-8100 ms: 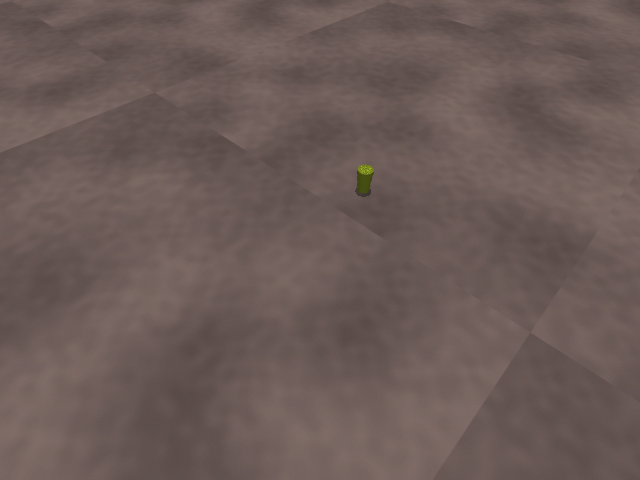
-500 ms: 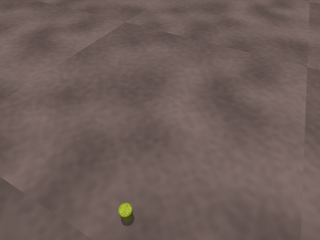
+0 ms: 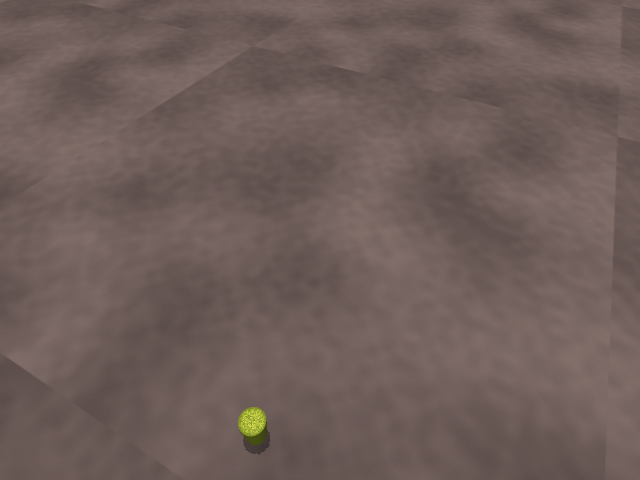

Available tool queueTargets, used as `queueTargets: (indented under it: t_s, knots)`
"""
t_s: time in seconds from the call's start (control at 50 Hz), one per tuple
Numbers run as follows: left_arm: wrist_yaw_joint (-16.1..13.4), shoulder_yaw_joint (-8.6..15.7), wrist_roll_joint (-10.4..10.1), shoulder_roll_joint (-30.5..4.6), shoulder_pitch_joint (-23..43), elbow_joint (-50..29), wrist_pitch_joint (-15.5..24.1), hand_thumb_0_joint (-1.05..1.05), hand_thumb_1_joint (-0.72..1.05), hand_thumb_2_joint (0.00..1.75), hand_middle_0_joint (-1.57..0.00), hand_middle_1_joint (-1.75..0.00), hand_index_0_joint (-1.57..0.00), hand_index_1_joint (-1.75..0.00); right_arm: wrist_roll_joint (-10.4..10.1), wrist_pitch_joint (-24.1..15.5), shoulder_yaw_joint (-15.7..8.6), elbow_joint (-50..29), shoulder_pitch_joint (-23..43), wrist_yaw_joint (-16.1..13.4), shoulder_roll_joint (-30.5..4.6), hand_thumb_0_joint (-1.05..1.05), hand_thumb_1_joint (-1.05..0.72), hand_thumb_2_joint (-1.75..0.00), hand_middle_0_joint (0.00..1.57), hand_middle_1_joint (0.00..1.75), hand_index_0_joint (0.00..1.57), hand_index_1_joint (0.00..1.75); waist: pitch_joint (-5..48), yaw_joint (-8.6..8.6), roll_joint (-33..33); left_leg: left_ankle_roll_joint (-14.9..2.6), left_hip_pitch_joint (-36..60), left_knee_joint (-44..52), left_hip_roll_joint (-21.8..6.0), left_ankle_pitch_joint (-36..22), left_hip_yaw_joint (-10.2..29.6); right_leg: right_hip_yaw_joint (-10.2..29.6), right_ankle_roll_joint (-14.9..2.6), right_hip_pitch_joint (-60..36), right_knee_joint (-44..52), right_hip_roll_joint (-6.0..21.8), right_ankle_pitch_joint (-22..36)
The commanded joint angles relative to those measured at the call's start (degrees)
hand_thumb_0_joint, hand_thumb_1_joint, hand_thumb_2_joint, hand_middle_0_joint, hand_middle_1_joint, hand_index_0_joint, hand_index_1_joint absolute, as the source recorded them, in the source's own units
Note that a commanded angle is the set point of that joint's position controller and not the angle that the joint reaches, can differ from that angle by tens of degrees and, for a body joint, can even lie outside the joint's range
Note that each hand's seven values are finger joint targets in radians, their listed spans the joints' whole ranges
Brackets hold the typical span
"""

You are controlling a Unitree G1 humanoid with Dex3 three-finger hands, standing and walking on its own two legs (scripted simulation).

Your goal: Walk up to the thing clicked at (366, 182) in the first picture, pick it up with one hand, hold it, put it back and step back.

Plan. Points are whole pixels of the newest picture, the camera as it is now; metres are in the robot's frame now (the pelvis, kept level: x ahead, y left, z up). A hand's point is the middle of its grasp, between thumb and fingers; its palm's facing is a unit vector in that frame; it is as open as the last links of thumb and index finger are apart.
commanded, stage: stand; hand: left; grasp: from the side
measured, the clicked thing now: (254, 428) +0.41 +0.18 -0.72
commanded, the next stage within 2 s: go down in 0.20 s
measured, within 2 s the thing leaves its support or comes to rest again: neither
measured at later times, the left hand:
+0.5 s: hand out of the picture +0.13 +0.25 -0.16, palm faces +0.05 -0.94 -0.32, open 10.1 cm
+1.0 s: hand out of the picture +0.13 +0.27 -0.20, palm faces +0.07 -0.94 -0.32, open 16.9 cm
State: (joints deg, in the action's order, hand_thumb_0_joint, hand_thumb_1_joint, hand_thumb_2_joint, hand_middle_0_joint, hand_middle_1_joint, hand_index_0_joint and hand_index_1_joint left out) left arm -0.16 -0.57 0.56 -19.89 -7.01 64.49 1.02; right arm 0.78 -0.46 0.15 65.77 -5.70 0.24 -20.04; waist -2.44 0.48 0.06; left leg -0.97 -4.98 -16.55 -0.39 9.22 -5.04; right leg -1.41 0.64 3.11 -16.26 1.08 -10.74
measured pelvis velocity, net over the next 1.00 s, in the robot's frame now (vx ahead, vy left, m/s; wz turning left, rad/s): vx -0.02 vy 0.00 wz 0.03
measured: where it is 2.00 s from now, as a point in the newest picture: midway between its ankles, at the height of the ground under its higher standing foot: outside the picture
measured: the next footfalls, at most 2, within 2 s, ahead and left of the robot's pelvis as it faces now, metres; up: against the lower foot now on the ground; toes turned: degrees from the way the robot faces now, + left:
none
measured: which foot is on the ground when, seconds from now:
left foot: down 0.00-1.00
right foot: down 0.00-1.00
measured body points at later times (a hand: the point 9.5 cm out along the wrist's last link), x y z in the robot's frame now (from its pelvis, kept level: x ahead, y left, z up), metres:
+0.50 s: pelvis -0.02 +0.00 -0.01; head +0.04 +0.01 +0.43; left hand +0.13 +0.30 -0.14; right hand +0.08 -0.27 -0.14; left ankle +0.00 +0.10 -0.75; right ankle -0.02 -0.12 -0.75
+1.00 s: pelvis -0.02 +0.00 -0.07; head +0.06 +0.01 +0.37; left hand +0.12 +0.32 -0.17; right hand +0.14 -0.26 -0.16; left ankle +0.00 +0.10 -0.75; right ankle -0.02 -0.12 -0.75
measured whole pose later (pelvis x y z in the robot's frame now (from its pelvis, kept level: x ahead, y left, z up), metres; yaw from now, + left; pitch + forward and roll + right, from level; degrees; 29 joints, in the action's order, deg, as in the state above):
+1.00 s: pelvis -0.02 +0.00 -0.07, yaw +2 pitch +14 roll -1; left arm 6.0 13.3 2.4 -20.4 -11.3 34.9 -6.2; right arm -1.1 -6.7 -1.1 35.0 -12.4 -3.4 -14.7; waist 5.0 1.6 0.0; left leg -0.9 -45.2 -57.1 -2.3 25.7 -1.7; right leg -3.9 -0.3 41.5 -55.5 1.0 -27.6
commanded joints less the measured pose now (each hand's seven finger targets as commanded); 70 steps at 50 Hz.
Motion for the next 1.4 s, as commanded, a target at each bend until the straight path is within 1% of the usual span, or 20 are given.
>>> queueTargets:
  t_s: [0.0, 0.28, 0.3, 0.32, 0.36, 0.4, 0.44, 0.48, 0.58, 0.66, 0.68, 0.72, 0.76, 0.78, 0.86, 1.06, 1.14, 1.22, 1.3, 1.38]
  knots:
    - [-0.71, 2.27, 0.17, -12.10, 1.91, -3.20, 0.99, 0.00, 0.90, 0.90, -0.20, -0.30, -0.20, -0.30, -0.17, -1.43, -2.42, -3.62, 2.21, -0.68, -12.40, 0.00, -0.90, -0.90, 0.20, 0.30, 0.20, 0.30, 4.46, -0.27, -0.22, -0.71, 3.18, 1.56, -8.76, -10.28, 7.74, 5.54, -1.59, 2.21, 2.63, 7.58, 9.91]
    - [-0.62, 2.50, 0.10, -12.17, 2.34, -3.16, 0.89, 0.00, 0.82, 0.82, -0.12, -0.22, -0.12, -0.22, -0.13, -1.41, -2.42, -3.40, 2.10, -0.61, -12.08, 0.00, -0.92, -0.91, 0.20, 0.30, 0.20, 0.30, 2.96, -0.12, -0.72, -0.33, 1.94, 2.66, -8.39, -7.23, 8.33, 5.56, -1.72, 2.56, 3.02, 7.43, 6.14]
    - [-1.52, 2.74, -2.71, -2.92, 22.45, -23.26, 6.21, 0.00, 0.74, 0.74, -0.04, -0.14, -0.04, -0.14, -4.31, -4.30, 0.26, -20.67, -0.47, -1.80, -2.53, 0.00, -0.98, -0.92, 0.20, 0.30, 0.20, 0.30, -2.93, 6.37, 0.88, -0.25, -7.36, -1.99, -0.16, 0.06, 2.09, 0.88, -1.57, 16.12, -1.65, -1.12, 3.55]
    - [-1.91, 4.09, -2.76, -6.13, 29.72, -19.90, 5.73, 0.00, 0.66, 0.66, 0.00, -0.06, 0.00, -0.06, -4.34, -4.15, -0.24, -17.44, -3.47, -2.32, -4.24, 0.00, -1.01, -0.93, 0.20, 0.30, 0.20, 0.30, 0.72, 4.18, -1.45, -0.41, -6.34, -2.94, -0.12, 0.74, 2.38, 0.24, -1.49, 12.40, -2.01, -0.85, 2.22]
    - [-1.49, 7.92, -1.39, -10.22, 12.79, -4.95, 2.22, 0.00, 0.50, 0.50, -0.01, -0.05, 0.00, -0.06, -4.20, -2.94, -1.70, -18.02, -6.11, -2.51, -6.22, 0.00, -0.98, -0.93, 0.20, 0.30, 0.20, 0.30, -0.48, 1.53, -1.42, -0.31, -10.34, -5.56, 0.03, 1.39, 2.07, -0.56, -2.24, 14.48, -4.49, -1.33, -0.21]
    - [-0.92, 11.70, 0.37, -16.87, 18.33, -11.78, 3.26, 0.00, 0.34, 0.34, 0.00, -0.07, 0.00, -0.08, -3.55, -3.35, -3.27, -20.38, -8.42, -3.27, -6.28, 0.00, -0.97, -0.92, 0.20, 0.30, 0.20, 0.30, 11.05, 0.52, 1.33, 0.01, -7.95, -8.92, 0.03, -2.57, 2.63, -0.05, -2.31, 13.56, -8.04, -1.00, 3.43]
    - [0.73, 11.99, 3.08, -13.60, 7.83, -4.49, 1.65, 0.00, 0.22, 0.22, -0.02, -0.09, -0.02, -0.08, -2.38, -3.65, -4.36, -21.85, -10.65, -2.82, -5.80, 0.00, -0.95, -0.91, 0.20, 0.30, 0.20, 0.30, 13.90, 0.58, -0.66, -0.01, -11.26, -13.30, 0.21, -5.44, 3.36, -0.27, -2.29, 14.37, -11.97, -0.97, 6.24]
    - [1.44, 14.43, 4.02, -13.94, 3.58, -6.64, 1.03, 0.00, 0.13, 0.20, -0.02, -0.08, -0.02, -0.07, -2.12, -3.78, -4.97, -24.46, -10.75, -2.52, -5.26, 0.00, -0.92, -0.91, 0.20, 0.30, 0.20, 0.30, 18.05, -2.32, 0.96, 0.35, -12.49, -15.20, 0.87, -8.15, 3.36, -0.29, -2.51, 12.88, -14.21, -1.01, 7.85]
    - [1.82, 13.55, 3.53, -11.38, 7.82, -11.65, -2.44, 0.00, -0.10, 0.10, -0.07, -0.05, -0.06, -0.05, -2.37, -4.22, -4.50, -30.03, -7.37, -2.34, -4.54, 0.00, -0.89, -0.89, 0.20, 0.30, 0.20, 0.30, 12.30, -0.32, 1.96, 0.58, -18.91, -18.01, 0.32, -0.85, 4.14, -0.68, -2.76, 21.40, -16.65, -1.52, -0.28]
    - [3.52, 15.13, 2.82, -11.88, 5.66, -17.63, -2.65, 0.00, -0.32, 0.06, -0.07, -0.06, -0.07, -0.06, -2.28, -5.52, -4.82, -32.78, -7.96, -2.17, -4.40, 0.00, -0.87, -0.89, 0.20, 0.30, 0.20, 0.30, 13.82, -0.01, 1.95, 0.34, -23.70, -23.29, -0.36, 2.77, 4.82, -1.00, -2.78, 27.26, -22.61, -1.84, -4.03]
    - [3.67, 16.80, 2.61, -12.26, 0.44, -15.35, -3.01, 0.00, -0.35, 0.05, -0.07, -0.07, -0.07, -0.07, -2.23, -5.88, -4.85, -33.76, -8.66, -2.39, -4.62, 0.00, -0.88, -0.89, 0.20, 0.30, 0.20, 0.30, 15.50, -0.12, 1.20, 0.28, -23.84, -24.40, -0.58, 0.97, 4.90, -1.10, -2.61, 26.99, -24.03, -1.90, -2.22]
    - [4.68, 15.56, 2.30, -12.60, 7.18, -26.88, -1.64, 0.00, -0.39, 0.06, -0.07, -0.07, -0.06, -0.07, -2.13, -6.62, -5.26, -34.86, -8.96, -2.52, -4.20, 0.00, -0.87, -0.89, 0.20, 0.30, 0.20, 0.30, 18.07, 0.38, 3.79, 0.48, -24.25, -26.35, -0.85, 1.24, 5.45, -0.94, -2.62, 29.73, -26.65, -1.78, -2.63]
    - [4.85, 16.77, 2.27, -12.45, 2.44, -25.39, -2.26, 0.00, -0.46, 0.04, -0.08, -0.08, -0.07, -0.08, -2.30, -7.41, -5.19, -36.07, -8.47, -2.91, -4.32, 0.00, -0.87, -0.89, 0.20, 0.30, 0.20, 0.30, 16.92, 1.20, 2.18, 0.30, -25.82, -27.71, -1.03, 3.20, 5.88, -1.01, -2.46, 31.90, -28.06, -1.87, -4.41]
    - [5.09, 16.07, 2.06, -12.35, 4.95, -31.11, -1.80, 0.00, -0.46, 0.05, -0.07, -0.08, -0.06, -0.08, -2.23, -7.76, -5.06, -36.13, -8.60, -2.97, -3.70, 0.00, -0.88, -0.89, 0.20, 0.30, 0.20, 0.30, 18.14, 1.05, 3.03, 0.20, -26.83, -28.97, -0.97, 4.01, 5.85, -0.73, -2.50, 32.89, -29.06, -1.64, -5.03]
    - [5.25, 17.46, 1.96, -12.65, -2.43, -35.45, -4.26, 0.00, -0.50, 0.05, -0.08, -0.07, -0.07, -0.08, -2.19, -8.52, -5.20, -37.60, -8.97, -3.95, -3.74, 0.00, -0.89, -0.89, 0.20, 0.30, 0.20, 0.30, 22.16, 1.14, 2.88, -0.09, -26.35, -31.89, -0.83, 1.43, 5.34, -0.24, -2.10, 33.22, -30.44, -1.51, -2.63]
    - [7.43, 19.74, 1.06, -13.42, -6.52, -40.11, -7.59, 0.00, -0.53, 0.05, -0.08, -0.08, -0.07, -0.09, -1.52, -10.59, -4.48, -39.07, -8.21, -4.95, -3.23, 0.00, -0.90, -0.90, 0.20, 0.30, 0.20, 0.30, 19.04, 1.71, 4.68, -0.14, -32.57, -36.88, -0.97, 2.55, 5.93, -0.52, -1.97, 38.98, -35.07, -1.28, -4.06]
    - [9.07, 21.33, 0.29, -15.24, -1.61, -41.19, -5.32, 0.00, -0.56, 0.05, -0.08, -0.08, -0.07, -0.08, -1.15, -11.92, -4.63, -39.46, -8.04, -4.93, -3.46, 0.00, -0.91, -0.90, 0.20, 0.30, 0.20, 0.30, 20.00, 2.18, 4.50, -0.37, -35.86, -41.11, -1.21, 1.12, 6.41, -0.71, -1.93, 43.17, -39.32, -1.26, -3.06]
    - [11.86, 24.28, -1.59, -16.43, 4.51, -35.09, 0.71, 0.00, -0.49, 0.02, -0.07, -0.03, -0.06, -0.03, -0.69, -13.34, -4.83, -39.15, -7.32, -4.39, -3.72, 0.00, -0.94, -0.91, 0.20, 0.30, 0.20, 0.30, 20.87, 2.69, 2.79, -0.79, -44.31, -48.43, -1.13, 6.57, 6.50, -0.35, -1.72, 52.22, -46.24, -1.24, -7.91]
    - [16.25, 27.06, -3.96, -19.29, 9.20, -33.37, 8.57, 0.00, -0.47, 0.02, -0.07, -0.04, -0.06, -0.05, -0.65, -14.25, -5.00, -39.19, -7.03, -3.65, -4.92, 0.00, -0.94, -0.91, 0.20, 0.30, 0.20, 0.30, 27.47, 1.43, 5.09, -0.57, -51.16, -54.49, -0.65, 11.68, 7.09, 0.00, -2.31, 59.73, -54.10, -1.06, -12.79]
    - [19.67, 29.76, -5.37, -24.49, 17.89, -31.37, 14.78, 0.00, -0.44, 0.08, -0.06, -0.07, -0.04, -0.08, -0.60, -14.13, -4.70, -37.24, -7.32, -3.61, -6.73, 0.00, -0.92, -0.91, 0.20, 0.30, 0.20, 0.30, 34.53, 1.33, 7.30, -0.44, -54.16, -61.25, -1.23, 10.56, 8.22, 0.84, -2.51, 67.65, -60.77, -0.98, -13.41]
